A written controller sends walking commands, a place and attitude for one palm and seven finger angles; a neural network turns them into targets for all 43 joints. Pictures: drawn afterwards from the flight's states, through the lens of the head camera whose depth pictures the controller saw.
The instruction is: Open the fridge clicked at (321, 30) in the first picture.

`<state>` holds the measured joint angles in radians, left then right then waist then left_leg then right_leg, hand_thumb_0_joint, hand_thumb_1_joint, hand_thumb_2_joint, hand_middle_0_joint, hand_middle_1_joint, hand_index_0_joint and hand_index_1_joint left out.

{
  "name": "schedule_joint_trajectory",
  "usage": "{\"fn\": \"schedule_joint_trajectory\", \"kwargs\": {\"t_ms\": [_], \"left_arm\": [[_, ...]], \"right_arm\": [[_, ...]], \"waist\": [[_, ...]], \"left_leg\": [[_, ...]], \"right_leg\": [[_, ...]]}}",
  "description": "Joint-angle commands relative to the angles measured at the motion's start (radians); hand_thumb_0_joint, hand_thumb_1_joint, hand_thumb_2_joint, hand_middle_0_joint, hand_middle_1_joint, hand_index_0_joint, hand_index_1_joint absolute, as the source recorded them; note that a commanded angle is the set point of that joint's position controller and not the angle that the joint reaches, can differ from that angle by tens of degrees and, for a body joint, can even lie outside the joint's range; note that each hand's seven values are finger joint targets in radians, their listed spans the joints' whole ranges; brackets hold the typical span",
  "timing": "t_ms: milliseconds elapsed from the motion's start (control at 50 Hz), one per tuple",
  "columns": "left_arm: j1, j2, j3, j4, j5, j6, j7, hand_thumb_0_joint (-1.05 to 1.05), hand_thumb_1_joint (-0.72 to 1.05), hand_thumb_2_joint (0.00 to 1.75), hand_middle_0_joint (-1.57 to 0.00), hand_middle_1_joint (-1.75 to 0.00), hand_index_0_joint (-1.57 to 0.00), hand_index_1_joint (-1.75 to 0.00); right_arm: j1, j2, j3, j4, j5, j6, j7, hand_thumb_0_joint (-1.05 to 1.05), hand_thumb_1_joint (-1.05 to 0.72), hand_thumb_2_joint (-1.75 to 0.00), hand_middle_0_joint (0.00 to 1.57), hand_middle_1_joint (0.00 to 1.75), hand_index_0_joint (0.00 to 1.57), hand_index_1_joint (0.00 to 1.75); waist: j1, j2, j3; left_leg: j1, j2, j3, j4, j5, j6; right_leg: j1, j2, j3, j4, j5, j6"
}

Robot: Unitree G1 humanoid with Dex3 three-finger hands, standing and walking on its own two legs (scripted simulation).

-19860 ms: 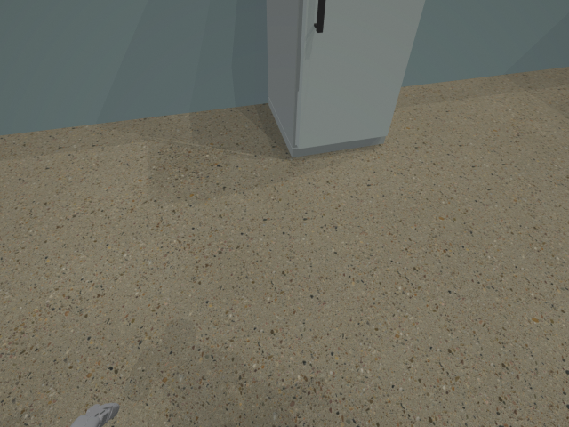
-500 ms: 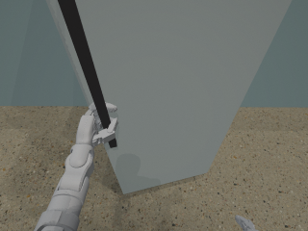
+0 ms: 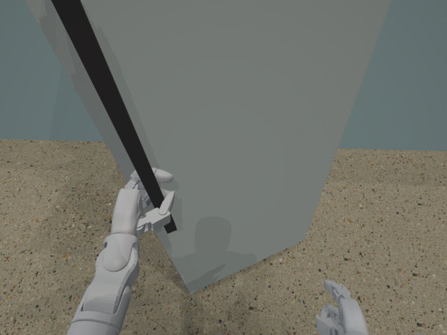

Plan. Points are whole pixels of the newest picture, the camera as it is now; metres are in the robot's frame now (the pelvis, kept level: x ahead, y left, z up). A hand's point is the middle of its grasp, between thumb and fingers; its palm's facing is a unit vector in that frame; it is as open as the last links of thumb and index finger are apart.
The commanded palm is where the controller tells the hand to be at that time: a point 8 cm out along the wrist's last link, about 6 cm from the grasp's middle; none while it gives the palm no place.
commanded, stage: walk backward, drawing the door open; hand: left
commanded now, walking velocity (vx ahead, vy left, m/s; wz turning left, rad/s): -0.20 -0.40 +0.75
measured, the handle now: (132, 141) +0.36 +0.15 +0.19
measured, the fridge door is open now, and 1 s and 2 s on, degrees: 30 73 81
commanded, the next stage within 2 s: stop walking and hold the door back in 1.20 s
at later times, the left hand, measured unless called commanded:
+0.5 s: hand (237, 289) +0.18 -0.01 +0.07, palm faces +0.31 -0.93 -0.18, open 6.2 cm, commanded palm +0.14 +0.03 +0.06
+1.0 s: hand out of the picture +0.11 -0.19 +0.07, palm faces +0.64 -0.75 -0.18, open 6.3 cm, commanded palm +0.05 -0.17 +0.06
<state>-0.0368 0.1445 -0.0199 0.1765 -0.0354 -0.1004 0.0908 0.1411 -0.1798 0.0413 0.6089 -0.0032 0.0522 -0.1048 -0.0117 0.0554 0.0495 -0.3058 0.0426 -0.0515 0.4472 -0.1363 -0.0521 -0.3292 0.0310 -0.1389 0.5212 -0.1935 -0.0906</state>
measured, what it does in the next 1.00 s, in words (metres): steps to the right, turning left: left foot, then right foot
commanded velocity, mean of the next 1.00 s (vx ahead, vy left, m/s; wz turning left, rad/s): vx -0.20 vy -0.40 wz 0.75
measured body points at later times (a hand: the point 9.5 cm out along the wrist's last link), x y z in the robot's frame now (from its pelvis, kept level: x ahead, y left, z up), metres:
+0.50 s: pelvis -0.06 -0.20 -0.02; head -0.03 -0.20 +0.43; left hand +0.16 +0.04 +0.08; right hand +0.17 -0.36 -0.13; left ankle -0.05 -0.04 -0.70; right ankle +0.03 -0.32 -0.73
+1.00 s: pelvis -0.02 -0.45 -0.02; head +0.02 -0.42 +0.43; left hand +0.07 -0.15 +0.08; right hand +0.27 -0.47 -0.11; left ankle -0.15 -0.40 -0.74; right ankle +0.10 -0.42 -0.73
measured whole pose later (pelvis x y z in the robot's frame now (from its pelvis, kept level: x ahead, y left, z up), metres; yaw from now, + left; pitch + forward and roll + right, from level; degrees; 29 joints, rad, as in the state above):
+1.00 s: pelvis -0.02 -0.45 -0.02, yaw +51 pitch +0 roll +1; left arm 0.09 0.14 -0.15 -0.15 0.04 -0.10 0.03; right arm 0.17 -0.19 -0.01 0.61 -0.01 -0.16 -0.11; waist -0.05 0.01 0.10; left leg -0.25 0.06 0.11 0.69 -0.46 0.00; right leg -0.49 -0.08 -0.24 0.71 -0.23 -0.07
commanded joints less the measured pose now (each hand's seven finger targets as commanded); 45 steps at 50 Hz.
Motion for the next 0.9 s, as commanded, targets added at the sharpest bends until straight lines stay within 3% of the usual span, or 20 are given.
{"fn": "schedule_joint_trajectory", "kwargs": {"t_ms": [0, 80, 140, 160, 180, 200, 220, 300, 360, 420, 480, 520, 540, 580, 660, 700, 720, 740, 820, 880], "left_arm": [[-0.199, 0.123, 0.016, -0.322, 0.040, -0.051, -0.026, 0.00, 0.90, 0.90, -0.45, -1.40, -0.45, -1.40], [-0.168, 0.105, 0.018, -0.323, 0.050, -0.027, -0.023, 0.00, 0.90, 0.90, -0.45, -1.40, -0.45, -1.40], [-0.197, 0.079, -0.027, -0.331, 0.058, -0.032, -0.032, 0.00, 0.90, 0.90, -0.45, -1.40, -0.45, -1.40], [-0.201, 0.043, -0.072, -0.347, 0.041, -0.033, -0.040, 0.00, 0.90, 0.90, -0.45, -1.40, -0.45, -1.40], [-0.158, 0.056, -0.045, -0.371, 0.055, -0.050, -0.039, 0.00, 0.90, 0.90, -0.45, -1.40, -0.45, -1.40], [-0.101, 0.090, -0.027, -0.388, 0.093, -0.051, -0.047, 0.00, 0.90, 0.90, -0.45, -1.40, -0.45, -1.40], [-0.040, 0.102, 0.006, -0.376, 0.095, -0.036, -0.043, 0.00, 0.90, 0.90, -0.45, -1.40, -0.45, -1.40], [-0.087, 0.041, -0.020, -0.388, 0.061, -0.037, -0.036, 0.00, 0.90, 0.90, -0.45, -1.40, -0.45, -1.40], [-0.181, 0.085, -0.025, -0.460, 0.070, -0.048, -0.033, 0.00, 0.90, 0.90, -0.45, -1.40, -0.45, -1.40], [-0.241, 0.080, -0.027, -0.517, 0.089, -0.056, -0.021, 0.00, 0.90, 0.90, -0.45, -1.40, -0.45, -1.40], [-0.226, 0.042, -0.072, -0.478, 0.074, -0.057, -0.066, 0.00, 0.90, 0.90, -0.45, -1.40, -0.45, -1.40], [-0.199, -0.038, -0.166, -0.493, 0.087, -0.093, -0.082, 0.00, 0.90, 0.90, -0.45, -1.40, -0.45, -1.40], [-0.166, 0.036, -0.112, -0.541, 0.113, -0.117, -0.071, 0.00, 0.90, 0.90, -0.45, -1.40, -0.45, -1.40], [-0.072, 0.029, -0.096, -0.550, 0.104, -0.119, -0.071, 0.00, 0.90, 0.90, -0.45, -1.40, -0.45, -1.40], [-0.021, 0.034, -0.054, -0.569, 0.075, -0.091, -0.055, 0.00, 0.90, 0.90, -0.45, -1.40, -0.45, -1.40], [-0.071, 0.062, -0.051, -0.577, 0.091, -0.076, -0.040, 0.00, 0.90, 0.90, -0.45, -1.40, -0.45, -1.40], [-0.102, 0.109, -0.011, -0.614, 0.088, -0.059, -0.031, 0.00, 0.90, 0.90, -0.45, -1.40, -0.45, -1.40], [-0.182, 0.140, 0.006, -0.709, 0.106, -0.059, -0.029, 0.00, 0.90, 0.90, -0.45, -1.40, -0.45, -1.40], [-0.144, 0.083, -0.040, -0.553, 0.091, -0.068, -0.057, 0.00, 0.90, 0.90, -0.45, -1.40, -0.45, -1.40], [-0.083, 0.055, -0.043, -0.584, 0.081, -0.094, -0.040, 0.00, 0.90, 0.90, -0.45, -1.40, -0.45, -1.40]], "right_arm": [[-0.057, -0.081, -0.066, -0.132, 0.011, -0.095, -0.012, 0.00, -0.90, -0.90, 0.20, 0.30, 0.20, 0.30], [-0.072, -0.078, -0.061, -0.109, 0.016, -0.136, -0.013, 0.00, -0.90, -0.90, 0.20, 0.30, 0.20, 0.30], [0.008, -0.063, -0.048, -0.060, 0.016, -0.178, -0.019, 0.00, -0.90, -0.90, 0.20, 0.30, 0.20, 0.30], [0.043, -0.099, -0.056, -0.049, 0.016, -0.195, -0.027, 0.00, -0.90, -0.90, 0.20, 0.30, 0.20, 0.30], [-0.036, -0.158, -0.067, -0.114, -0.040, -0.198, -0.008, 0.00, -0.90, -0.90, 0.20, 0.30, 0.20, 0.30], [-0.082, -0.147, -0.061, -0.118, -0.053, -0.176, 0.005, 0.00, -0.90, -0.90, 0.20, 0.30, 0.20, 0.30], [-0.157, -0.185, -0.078, -0.142, -0.034, -0.139, 0.000, 0.00, -0.90, -0.90, 0.20, 0.30, 0.20, 0.30], [-0.124, -0.133, -0.073, -0.093, -0.024, -0.172, -0.008, 0.00, -0.90, -0.90, 0.20, 0.30, 0.20, 0.30], [-0.014, -0.082, -0.098, -0.060, 0.003, -0.208, -0.008, 0.00, -0.90, -0.90, 0.20, 0.30, 0.20, 0.30], [-0.067, -0.032, -0.073, -0.051, -0.005, -0.241, -0.003, 0.00, -0.90, -0.90, 0.20, 0.30, 0.20, 0.30], [-0.027, -0.071, -0.080, -0.056, -0.009, -0.236, -0.025, 0.00, -0.90, -0.90, 0.20, 0.30, 0.20, 0.30], [-0.031, -0.160, -0.079, -0.067, -0.032, -0.245, -0.010, 0.00, -0.90, -0.90, 0.20, 0.30, 0.20, 0.30], [-0.017, -0.160, -0.068, -0.064, -0.044, -0.239, 0.000, 0.00, -0.90, -0.90, 0.20, 0.30, 0.20, 0.30], [-0.067, -0.150, -0.092, -0.082, -0.039, -0.222, 0.006, 0.00, -0.90, -0.90, 0.20, 0.30, 0.20, 0.30], [-0.122, -0.126, -0.092, -0.096, -0.029, -0.227, 0.013, 0.00, -0.90, -0.90, 0.20, 0.30, 0.20, 0.30], [-0.065, -0.077, -0.098, -0.086, -0.003, -0.235, 0.006, 0.00, -0.90, -0.90, 0.20, 0.30, 0.20, 0.30], [-0.079, -0.046, -0.093, -0.083, 0.010, -0.251, -0.006, 0.00, -0.90, -0.90, 0.20, 0.30, 0.20, 0.30], [-0.114, -0.030, -0.095, -0.094, 0.002, -0.267, -0.018, 0.00, -0.90, -0.90, 0.20, 0.30, 0.20, 0.30], [-0.114, -0.031, -0.081, -0.081, -0.007, -0.235, 0.001, 0.00, -0.90, -0.90, 0.20, 0.30, 0.20, 0.30], [-0.076, -0.026, -0.067, -0.103, -0.008, -0.239, -0.013, 0.00, -0.90, -0.90, 0.20, 0.30, 0.20, 0.30]], "waist": [[-0.029, -0.185, -0.317], [0.001, -0.198, -0.217], [-0.085, -0.093, -0.124], [-0.145, 0.125, -0.107], [-0.068, 0.354, -0.157], [-0.006, 0.161, -0.126], [0.018, 0.024, -0.153], [0.026, 0.153, -0.175], [-0.047, -0.210, -0.339], [-0.030, -0.210, -0.262], [-0.086, -0.228, -0.124], [-0.054, 0.339, -0.115], [-0.048, 0.223, -0.153], [-0.037, 0.112, -0.143], [0.029, 0.283, -0.220], [0.007, -0.039, -0.316], [0.013, -0.335, -0.311], [0.021, -0.401, -0.269], [-0.017, -0.316, -0.090], [-0.004, -0.270, -0.186]], "left_leg": [[0.067, -0.025, 0.083, 0.109, -0.078, 0.062], [-0.088, -0.042, 0.142, 0.502, -0.312, 0.043], [0.227, 0.001, 0.146, 0.100, -0.207, 0.076], [0.367, 0.143, -0.120, -0.324, -0.032, 0.161], [0.222, 0.494, -0.720, -0.375, 0.053, 0.282], [0.022, 0.551, -0.821, -0.307, -0.086, 0.286], [-0.007, 0.545, -0.756, -0.325, -0.226, 0.266], [-0.252, 0.177, -0.173, -0.140, -0.400, 0.080], [0.043, -0.083, 0.145, 0.343, -0.285, -0.030], [-0.138, -0.060, 0.109, 0.718, -0.378, -0.004], [0.174, 0.030, 0.039, 0.312, -0.255, 0.034], [0.277, 0.409, -0.729, -0.231, 0.050, 0.115], [0.258, 0.475, -0.863, -0.271, -0.074, 0.142], [0.158, 0.390, -0.660, -0.227, -0.343, 0.228], [-0.245, 0.173, -0.174, -0.138, -0.435, 0.066], [-0.142, -0.041, 0.088, 0.304, -0.454, -0.013], [-0.134, -0.097, 0.140, 0.702, -0.469, -0.040], [-0.201, -0.106, 0.094, 0.999, -0.528, -0.013], [-0.138, 0.027, 0.122, 0.895, -0.433, 0.003], [-0.062, 0.010, 0.165, 0.451, -0.491, 0.023]], "right_leg": [[0.180, -0.182, 0.148, -0.229, 0.053, 0.073], [0.138, -0.250, 0.092, -0.288, 0.055, 0.147], [-0.105, -0.054, -0.113, -0.052, 0.221, 0.278], [-0.268, 0.062, -0.105, 0.402, 0.120, 0.321], [-0.348, 0.017, 0.157, 0.815, -0.268, 0.245], [-0.247, -0.088, 0.348, 0.843, -0.252, 0.152], [-0.204, -0.097, 0.368, 0.770, -0.230, 0.138], [0.226, 0.001, 0.153, 0.130, -0.290, 0.105], [0.068, -0.141, 0.110, -0.226, -0.341, 0.032], [-0.001, -0.348, 0.177, -0.165, 0.017, -0.085], [-0.266, -0.215, 0.007, 0.181, 0.011, 0.003], [-0.518, -0.018, 0.086, 0.755, -0.406, 0.141], [-0.499, -0.056, 0.245, 0.808, -0.341, 0.158], [-0.394, -0.070, 0.280, 0.705, -0.259, 0.161], [0.255, 0.002, 0.107, 0.166, -0.243, 0.109], [0.209, -0.096, 0.143, -0.149, -0.291, 0.039], [0.025, -0.302, 0.322, -0.272, -0.405, -0.082], [-0.046, -0.387, 0.477, -0.309, -0.310, -0.154], [-0.115, -0.323, 0.172, -0.211, -0.209, -0.083], [0.132, -0.279, 0.072, -0.082, 0.146, -0.072]]}}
